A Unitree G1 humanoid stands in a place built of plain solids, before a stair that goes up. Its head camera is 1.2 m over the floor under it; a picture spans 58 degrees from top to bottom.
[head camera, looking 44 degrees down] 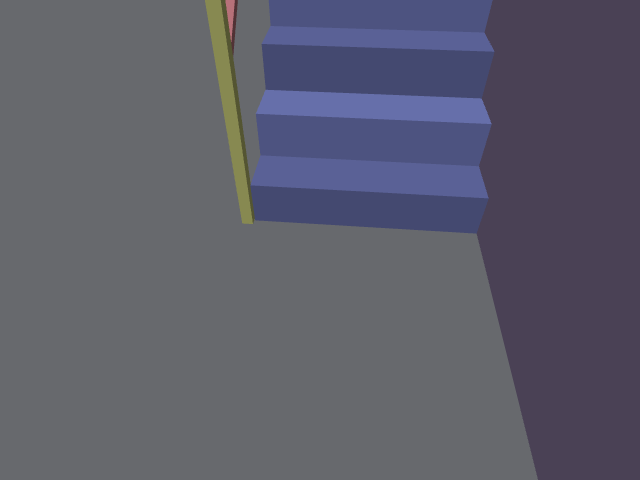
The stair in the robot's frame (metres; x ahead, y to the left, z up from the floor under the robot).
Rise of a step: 0.19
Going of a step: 0.21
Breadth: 0.91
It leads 5 degrees to the right of straight ahead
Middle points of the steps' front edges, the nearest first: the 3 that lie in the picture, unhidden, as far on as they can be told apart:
1.32 -0.18 0.18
1.53 -0.20 0.37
1.74 -0.22 0.57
